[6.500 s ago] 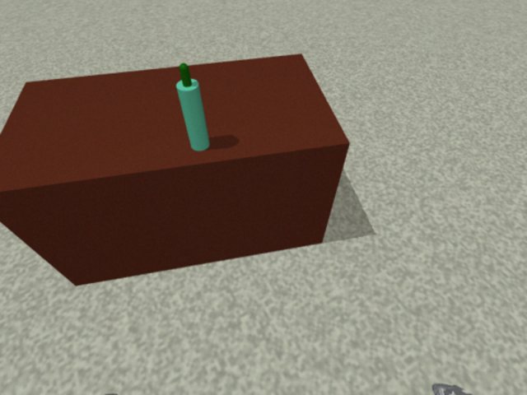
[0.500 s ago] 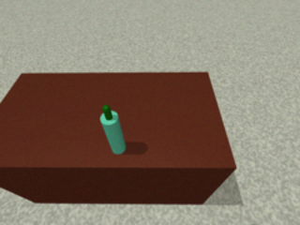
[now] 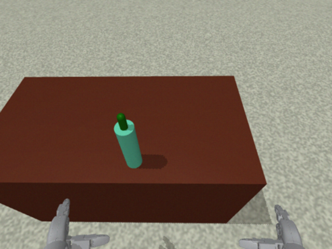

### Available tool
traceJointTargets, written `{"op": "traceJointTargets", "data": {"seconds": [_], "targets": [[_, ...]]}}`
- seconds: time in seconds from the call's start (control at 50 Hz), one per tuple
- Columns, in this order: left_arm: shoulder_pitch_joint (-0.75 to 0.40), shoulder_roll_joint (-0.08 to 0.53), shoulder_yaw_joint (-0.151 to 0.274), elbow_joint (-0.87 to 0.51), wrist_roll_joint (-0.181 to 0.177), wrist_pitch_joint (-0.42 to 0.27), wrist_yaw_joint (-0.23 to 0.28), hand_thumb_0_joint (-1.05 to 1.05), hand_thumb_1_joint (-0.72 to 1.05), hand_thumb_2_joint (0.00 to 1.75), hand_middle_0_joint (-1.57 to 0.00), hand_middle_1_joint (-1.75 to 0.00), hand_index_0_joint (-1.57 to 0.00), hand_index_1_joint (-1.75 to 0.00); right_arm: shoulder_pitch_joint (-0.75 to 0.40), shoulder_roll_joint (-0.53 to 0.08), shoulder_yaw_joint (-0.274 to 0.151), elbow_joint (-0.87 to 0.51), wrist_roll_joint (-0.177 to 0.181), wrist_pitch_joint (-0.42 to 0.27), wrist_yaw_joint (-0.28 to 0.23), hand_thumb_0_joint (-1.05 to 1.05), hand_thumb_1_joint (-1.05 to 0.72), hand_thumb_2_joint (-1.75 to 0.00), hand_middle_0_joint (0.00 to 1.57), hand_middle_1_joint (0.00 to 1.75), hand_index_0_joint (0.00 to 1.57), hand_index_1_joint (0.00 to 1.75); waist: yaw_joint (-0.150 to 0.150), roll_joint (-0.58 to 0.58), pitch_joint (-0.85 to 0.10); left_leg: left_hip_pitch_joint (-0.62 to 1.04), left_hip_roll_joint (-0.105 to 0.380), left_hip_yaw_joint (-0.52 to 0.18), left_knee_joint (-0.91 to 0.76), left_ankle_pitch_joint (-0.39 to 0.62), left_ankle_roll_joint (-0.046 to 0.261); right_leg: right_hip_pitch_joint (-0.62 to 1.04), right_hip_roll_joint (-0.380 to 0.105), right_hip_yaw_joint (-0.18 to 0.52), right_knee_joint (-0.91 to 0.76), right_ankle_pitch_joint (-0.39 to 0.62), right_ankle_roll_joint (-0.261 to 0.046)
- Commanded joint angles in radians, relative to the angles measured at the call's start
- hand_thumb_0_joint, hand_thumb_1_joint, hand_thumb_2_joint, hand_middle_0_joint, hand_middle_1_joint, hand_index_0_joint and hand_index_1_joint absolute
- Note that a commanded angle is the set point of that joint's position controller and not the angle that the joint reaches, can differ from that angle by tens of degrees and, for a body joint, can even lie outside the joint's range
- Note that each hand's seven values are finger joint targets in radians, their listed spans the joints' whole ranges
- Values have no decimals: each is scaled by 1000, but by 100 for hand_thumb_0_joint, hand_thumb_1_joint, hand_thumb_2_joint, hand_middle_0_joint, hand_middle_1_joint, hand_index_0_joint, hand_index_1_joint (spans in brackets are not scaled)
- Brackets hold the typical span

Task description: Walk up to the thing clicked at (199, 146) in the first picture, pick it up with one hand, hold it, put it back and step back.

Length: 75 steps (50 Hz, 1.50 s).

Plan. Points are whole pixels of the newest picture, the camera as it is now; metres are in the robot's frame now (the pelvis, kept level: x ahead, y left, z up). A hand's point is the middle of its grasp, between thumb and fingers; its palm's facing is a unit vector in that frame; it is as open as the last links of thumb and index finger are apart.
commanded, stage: rise first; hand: left
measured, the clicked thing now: (128, 141) +0.41 +0.14 -0.05
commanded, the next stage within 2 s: go down in 0.76 s
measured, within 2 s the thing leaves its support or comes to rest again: neither
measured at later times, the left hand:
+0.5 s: hand (82, 221) +0.18 +0.23 -0.05, palm faces +0.20 -0.94 -0.29, open 17.4 cm
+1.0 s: hand (76, 223) +0.17 +0.23 -0.03, palm faces +0.25 -0.93 -0.27, open 17.5 cm
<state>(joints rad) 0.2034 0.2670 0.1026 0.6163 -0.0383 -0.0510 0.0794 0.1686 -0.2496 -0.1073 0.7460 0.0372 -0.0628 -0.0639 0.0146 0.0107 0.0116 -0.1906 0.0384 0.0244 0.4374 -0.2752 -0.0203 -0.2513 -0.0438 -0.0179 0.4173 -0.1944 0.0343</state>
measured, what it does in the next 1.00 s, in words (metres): stands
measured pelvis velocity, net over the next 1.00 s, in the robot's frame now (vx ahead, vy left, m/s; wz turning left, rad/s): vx -0.01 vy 0.00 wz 0.02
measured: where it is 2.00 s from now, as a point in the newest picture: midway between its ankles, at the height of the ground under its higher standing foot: outside the picture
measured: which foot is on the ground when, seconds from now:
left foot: down 0.00-1.00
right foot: down 0.00-1.00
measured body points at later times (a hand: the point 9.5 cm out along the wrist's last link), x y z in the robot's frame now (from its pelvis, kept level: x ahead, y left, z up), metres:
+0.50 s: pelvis +0.01 +0.00 +0.00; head +0.01 +0.00 +0.45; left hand +0.17 +0.27 -0.03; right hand +0.16 -0.26 -0.08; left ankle -0.03 +0.13 -0.74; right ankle +0.01 -0.14 -0.74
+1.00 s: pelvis -0.01 +0.00 +0.00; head +0.00 -0.01 +0.45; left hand +0.15 +0.28 -0.01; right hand +0.16 -0.25 -0.09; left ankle -0.03 +0.13 -0.74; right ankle +0.01 -0.14 -0.74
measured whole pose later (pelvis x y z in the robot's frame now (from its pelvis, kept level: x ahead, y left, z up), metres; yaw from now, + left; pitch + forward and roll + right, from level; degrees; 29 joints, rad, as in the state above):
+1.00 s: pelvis -0.01 +0.00 +0.00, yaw +1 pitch -2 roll -1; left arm 0.35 0.23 0.15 0.23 -0.05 -0.09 0.02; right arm 0.21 -0.22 -0.09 0.65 0.00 -0.10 -0.04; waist 0.02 0.03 0.04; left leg -0.14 0.04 0.00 0.45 -0.27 -0.02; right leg -0.18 -0.05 -0.04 0.41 -0.19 0.04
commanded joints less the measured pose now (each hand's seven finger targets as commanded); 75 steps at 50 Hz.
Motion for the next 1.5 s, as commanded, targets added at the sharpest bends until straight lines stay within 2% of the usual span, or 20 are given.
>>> {"op": "traceJointTargets", "data": {"seconds": [0.0,0.24,0.28,0.42,0.46,0.52,0.56,0.6,0.66,0.78,0.82,0.86,0.88,0.92,1.02,1.06,1.12,1.18,1.32,1.48], "targets": [[-78,166,57,-264,4,-54,17,0,-54,5,-6,-5,-5,-6,-84,-161,-43,-204,-5,-60,-24,0,49,-6,5,5,5,5,3,17,-165,30,-27,25,-68,271,12,136,38,-42,-27,198,-42],[54,119,43,-443,-2,-47,-3,0,-54,6,-5,-5,-4,-6,29,-99,2,-322,-7,-61,-6,0,54,-5,5,5,5,5,6,8,-80,48,-26,32,-88,300,10,166,38,-58,-52,217,-41],[67,145,76,-471,-3,-48,-1,0,-54,6,-5,-5,-4,-6,19,-147,-49,-336,-8,-64,-9,0,54,-5,5,5,5,5,7,31,-78,52,-25,31,-93,298,7,167,39,-58,-52,213,-44],[82,120,60,-526,-3,-55,-14,0,-55,7,-5,-6,-4,-7,18,-93,-9,-309,-14,-66,2,0,53,-6,5,5,5,5,8,30,-67,59,-27,33,-93,278,14,174,36,-58,-61,202,-41],[90,134,71,-554,-4,-58,-12,0,-55,7,-5,-6,-4,-7,-1,-141,-53,-327,-15,-73,-3,0,53,-6,5,5,5,5,0,16,-70,65,-27,32,-94,267,15,171,39,-59,-65,191,-40],[103,98,40,-595,1,-68,-19,0,-55,7,-5,-6,-4,-7,-5,-58,13,-295,-18,-75,7,0,54,-6,5,5,5,5,20,23,-58,55,-29,31,-93,259,17,179,35,-62,-70,179,-40],[125,154,100,-571,-3,-67,-12,0,-55,7,-5,-6,-4,-7,2,-151,-66,-269,-22,-75,-5,0,54,-6,5,5,5,5,5,8,-53,59,-28,31,-98,245,18,168,39,-62,-73,169,-39],[114,115,57,-617,1,-77,-23,0,-55,7,-5,-5,-4,-7,-15,-78,-3,-260,-23,-77,6,0,54,-5,5,5,5,5,17,21,-64,60,-31,32,-94,248,20,177,34,-61,-72,174,-38],[133,177,134,-568,-1,-79,-17,0,-55,7,-5,-6,-4,-7,-17,-139,-50,-257,-24,-77,-3,0,54,-6,5,5,5,5,10,-9,-49,53,-31,32,-95,230,21,172,35,-60,-81,152,-36],[118,101,62,-555,1,-92,-32,0,-55,7,-5,-5,-4,-6,-40,-63,2,-221,-22,-80,6,0,55,-6,5,5,5,5,10,-12,-42,47,-37,31,-98,214,27,160,26,-60,-82,144,-32],[106,138,95,-569,2,-95,-25,0,-56,8,-5,-5,-4,-7,-35,-135,-56,-235,-23,-86,-5,0,54,-6,5,5,5,5,0,-10,-83,75,-38,30,-99,227,27,166,26,-58,-77,161,-32],[77,160,105,-596,6,-100,-22,0,-61,0,-7,-6,-8,-5,-50,-104,-16,-251,-25,-89,-2,0,52,-5,5,5,5,5,8,-1,-92,76,-38,29,-95,240,24,176,26,-59,-78,168,-31],[24,45,66,-655,-29,-106,-45,0,-60,0,-7,-4,-6,-4,-82,-29,51,-241,-32,-92,17,0,50,-6,5,5,5,5,8,5,-81,16,-42,22,-54,202,24,131,28,-52,-58,125,-27],[71,175,189,-547,-19,-93,-42,0,-60,0,-7,-3,-7,-3,-32,-179,-83,-235,-36,-90,-2,0,49,-6,5,5,5,5,-14,-29,-73,16,-39,21,-52,169,25,110,29,-50,-60,94,-25],[-143,192,221,-507,-28,-145,-79,0,-59,0,-6,-4,-6,-4,-33,-79,-20,-202,-32,-87,10,0,52,-5,5,5,5,5,-20,-6,-85,-19,-44,12,-19,134,27,68,18,-42,-27,78,-24],[-175,229,258,-456,-47,-168,-102,0,-60,0,-6,-4,-6,-3,-37,-137,-63,-226,-34,-100,6,0,52,-5,5,5,5,5,-32,-22,-126,-24,-44,10,4,130,28,69,16,-39,-9,83,-21],[-251,202,232,-363,-70,-197,-161,0,-57,1,-5,-4,-5,-3,-45,-58,17,-203,-26,-102,16,0,54,-5,5,5,5,5,-25,5,-112,-63,-44,6,24,111,27,30,16,-40,17,67,-25],[-321,280,273,-308,-95,-221,-213,0,-56,0,-5,-3,-6,-3,-50,-132,-35,-197,-23,-100,9,0,53,-5,5,5,5,5,-25,41,-167,-71,-37,-6,38,144,22,30,20,-38,46,95,-32],[-454,338,310,-164,-147,-280,-316,0,-54,0,-4,-3,-6,-2,-86,-99,16,-212,-15,-102,14,0,53,-5,5,5,5,5,-9,47,-209,-136,-32,-16,73,130,18,0,29,-38,90,68,-39],[-581,412,354,-40,-183,-343,-399,0,-58,1,-4,-5,-6,-3,-45,-144,-7,-206,-14,-101,5,0,54,-5,5,5,5,5,-32,67,-272,-166,-21,-30,121,172,6,-72,34,-35,153,87,-48]]}}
